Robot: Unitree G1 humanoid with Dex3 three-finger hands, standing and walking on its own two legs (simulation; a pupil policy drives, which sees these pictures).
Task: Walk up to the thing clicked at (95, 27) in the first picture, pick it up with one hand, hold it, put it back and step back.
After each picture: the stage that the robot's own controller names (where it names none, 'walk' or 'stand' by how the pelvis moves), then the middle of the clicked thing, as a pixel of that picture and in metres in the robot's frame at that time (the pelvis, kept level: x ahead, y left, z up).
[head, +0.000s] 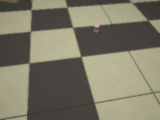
stand; (96, 29) +1.71 -0.24 -0.72
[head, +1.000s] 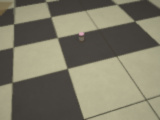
walk; (81, 37) +1.59 +0.08 -0.70
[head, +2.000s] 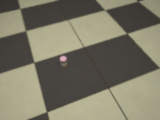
walk; (63, 62) +1.03 +0.23 -0.72
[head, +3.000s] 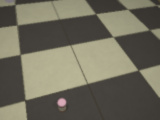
walk; (62, 105) +0.61 +0.14 -0.70
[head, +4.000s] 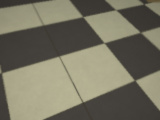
walk; out of the picture +0.35 +0.11 -0.70
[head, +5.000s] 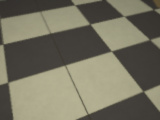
stand; out of the picture +0.29 +0.13 -0.72
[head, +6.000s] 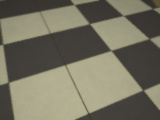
stand; out of the picture +0.29 +0.12 -0.73
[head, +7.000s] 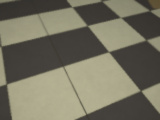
stand; out of the picture +0.30 +0.13 -0.73
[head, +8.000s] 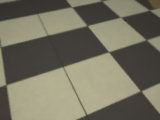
stand; out of the picture +0.29 +0.14 -0.73
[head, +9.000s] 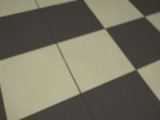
go down; out of the picture +0.31 +0.14 -0.68
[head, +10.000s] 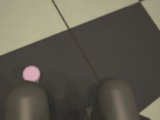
go down; (32, 76) +0.38 +0.16 -0.29
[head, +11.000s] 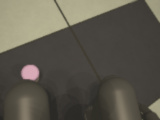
close in; (31, 75) +0.38 +0.16 -0.28
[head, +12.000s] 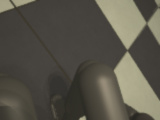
close; out of the picture +0.38 +0.19 -0.22
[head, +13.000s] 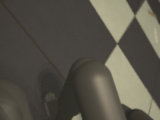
close; out of the picture +0.38 +0.20 -0.21
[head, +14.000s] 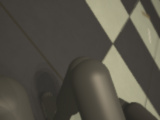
lift; out of the picture +0.37 +0.20 -0.21
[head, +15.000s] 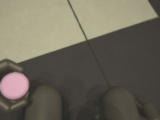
lift; (16, 90) +0.29 +0.21 -0.04
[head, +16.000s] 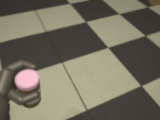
hold; (29, 89) +0.31 +0.16 +0.06
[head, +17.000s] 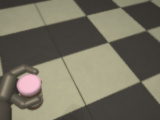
hold; (31, 93) +0.31 +0.16 +0.03
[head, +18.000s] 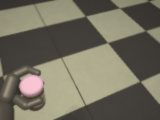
hold; (33, 94) +0.31 +0.16 +0.03
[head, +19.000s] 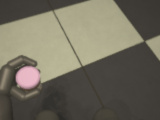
crouch; (30, 83) +0.34 +0.16 -0.05
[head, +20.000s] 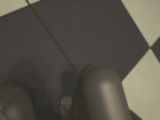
lower; out of the picture +0.39 +0.21 -0.19
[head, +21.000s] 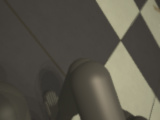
lower; out of the picture +0.40 +0.24 -0.21
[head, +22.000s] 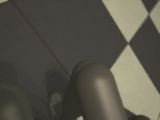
lower; out of the picture +0.40 +0.23 -0.20
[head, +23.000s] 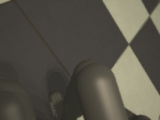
lower; out of the picture +0.39 +0.23 -0.20
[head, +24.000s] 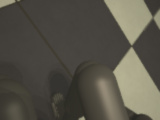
loosen; out of the picture +0.38 +0.23 -0.20
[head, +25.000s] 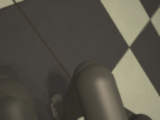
withdraw; out of the picture +0.38 +0.22 -0.23
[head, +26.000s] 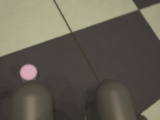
walk; (28, 75) +0.39 +0.18 -0.30
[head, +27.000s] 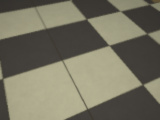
stand; out of the picture +0.31 +0.14 -0.65
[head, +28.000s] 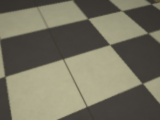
stand; out of the picture +0.34 +0.16 -0.66
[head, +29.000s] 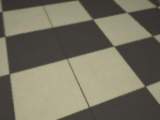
stand; out of the picture +0.33 +0.15 -0.68
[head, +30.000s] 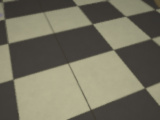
walk; out of the picture +0.35 +0.14 -0.72
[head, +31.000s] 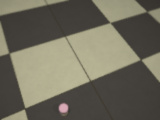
walk; (63, 110) +0.43 +0.09 -0.70
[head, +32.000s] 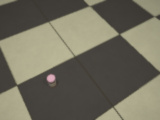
walk; (51, 81) +0.68 +0.22 -0.68
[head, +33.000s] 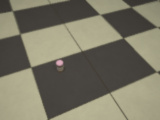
stand; (60, 66) +1.00 +0.19 -0.70
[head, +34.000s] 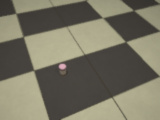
stand; (62, 69) +0.98 +0.16 -0.72
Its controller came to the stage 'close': yes
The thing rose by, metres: 0.73
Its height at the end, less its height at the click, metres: +0.00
